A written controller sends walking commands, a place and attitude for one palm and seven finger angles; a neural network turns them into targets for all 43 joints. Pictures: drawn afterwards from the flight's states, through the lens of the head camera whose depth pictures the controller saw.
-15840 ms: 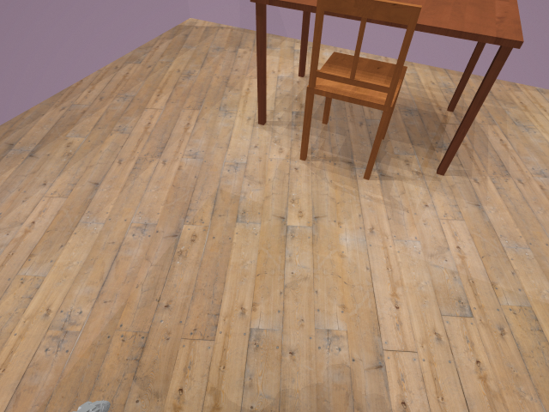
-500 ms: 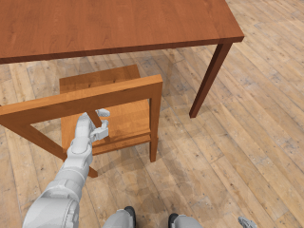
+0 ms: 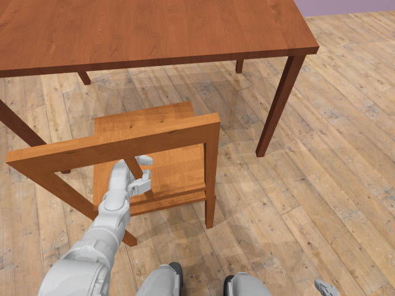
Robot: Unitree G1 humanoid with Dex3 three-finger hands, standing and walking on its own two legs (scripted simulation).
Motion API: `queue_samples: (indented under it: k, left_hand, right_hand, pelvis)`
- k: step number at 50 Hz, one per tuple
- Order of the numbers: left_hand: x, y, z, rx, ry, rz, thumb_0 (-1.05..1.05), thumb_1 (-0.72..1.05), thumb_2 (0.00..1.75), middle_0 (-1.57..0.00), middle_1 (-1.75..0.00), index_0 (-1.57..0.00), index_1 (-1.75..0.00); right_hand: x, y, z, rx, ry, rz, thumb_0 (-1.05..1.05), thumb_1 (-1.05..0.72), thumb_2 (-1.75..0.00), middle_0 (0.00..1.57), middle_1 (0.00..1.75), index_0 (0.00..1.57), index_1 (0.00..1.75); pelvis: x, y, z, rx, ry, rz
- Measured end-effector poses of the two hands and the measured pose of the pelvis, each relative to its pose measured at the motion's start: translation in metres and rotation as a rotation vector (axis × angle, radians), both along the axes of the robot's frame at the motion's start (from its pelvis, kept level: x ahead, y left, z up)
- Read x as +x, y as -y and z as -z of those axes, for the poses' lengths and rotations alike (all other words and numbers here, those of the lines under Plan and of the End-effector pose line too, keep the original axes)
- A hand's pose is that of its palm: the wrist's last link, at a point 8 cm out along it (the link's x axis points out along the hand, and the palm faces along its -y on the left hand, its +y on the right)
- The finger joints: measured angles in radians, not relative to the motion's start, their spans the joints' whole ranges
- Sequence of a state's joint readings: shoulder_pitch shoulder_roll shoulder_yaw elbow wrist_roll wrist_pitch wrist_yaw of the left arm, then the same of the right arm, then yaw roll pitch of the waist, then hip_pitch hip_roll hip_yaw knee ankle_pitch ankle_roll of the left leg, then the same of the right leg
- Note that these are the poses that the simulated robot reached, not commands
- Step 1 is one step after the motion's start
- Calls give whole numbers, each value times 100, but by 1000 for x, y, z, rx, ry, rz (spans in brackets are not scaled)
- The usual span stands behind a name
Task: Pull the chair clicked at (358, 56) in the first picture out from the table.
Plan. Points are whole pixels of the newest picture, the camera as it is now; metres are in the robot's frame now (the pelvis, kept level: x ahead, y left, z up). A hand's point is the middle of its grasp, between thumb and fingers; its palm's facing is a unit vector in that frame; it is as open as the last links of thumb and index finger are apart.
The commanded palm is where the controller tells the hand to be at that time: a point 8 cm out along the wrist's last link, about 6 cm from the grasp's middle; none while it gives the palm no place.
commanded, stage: step backward, pulling the chair out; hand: left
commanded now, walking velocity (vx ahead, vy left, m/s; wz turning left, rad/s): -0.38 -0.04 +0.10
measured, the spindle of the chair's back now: (140, 178) +0.39 +0.15 -0.09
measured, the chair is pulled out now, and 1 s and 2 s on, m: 0.18 0.22 0.43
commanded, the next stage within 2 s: none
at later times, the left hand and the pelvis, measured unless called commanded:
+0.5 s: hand (145, 182) +0.36 +0.13 -0.06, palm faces -0.01 -0.99 -0.17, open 5.2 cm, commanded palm +0.37 +0.18 -0.05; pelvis +0.00 +0.01 +0.00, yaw +3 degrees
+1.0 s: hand (142, 196) +0.32 +0.13 -0.05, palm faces -0.02 -0.99 -0.15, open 5.1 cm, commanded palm +0.31 +0.18 -0.05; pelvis -0.07 +0.01 +0.01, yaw +5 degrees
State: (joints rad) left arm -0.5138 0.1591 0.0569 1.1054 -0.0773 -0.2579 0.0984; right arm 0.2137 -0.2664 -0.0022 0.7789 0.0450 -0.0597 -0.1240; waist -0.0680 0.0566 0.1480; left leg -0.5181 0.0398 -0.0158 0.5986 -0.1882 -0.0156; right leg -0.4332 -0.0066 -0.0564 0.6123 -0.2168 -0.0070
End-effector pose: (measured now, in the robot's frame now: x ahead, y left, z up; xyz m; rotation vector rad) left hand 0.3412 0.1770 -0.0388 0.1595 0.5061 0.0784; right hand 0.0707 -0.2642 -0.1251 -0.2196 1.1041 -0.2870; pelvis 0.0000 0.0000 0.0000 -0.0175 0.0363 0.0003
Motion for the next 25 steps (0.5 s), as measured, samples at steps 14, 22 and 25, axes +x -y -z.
queue_samples:
  k: [14,22,25]
  left_hand:
    - [-1,-1,0,9,13,35,2,71,82,-30,-115,-50,-145]
    - [-1,-1,0,1,-1,8,3,71,82,-30,-115,-50,-145]
    - [0,-2,-1,0,-6,44,3,70,82,-29,-118,-50,-145]
  right_hand:
    - [4,-6,-2,-11,36,-38,1,-90,-90,20,30,20,30]
    - [14,-9,-3,-4,23,-59,1,-90,-90,20,30,20,30]
    - [17,-9,-4,-35,1,-80,1,-90,-90,20,30,20,30]
  pelvis:
    - [-8,2,6,-9,22,0]
    - [-5,0,0,10,7,-30]
    - [-3,-8,0,4,-12,-56]
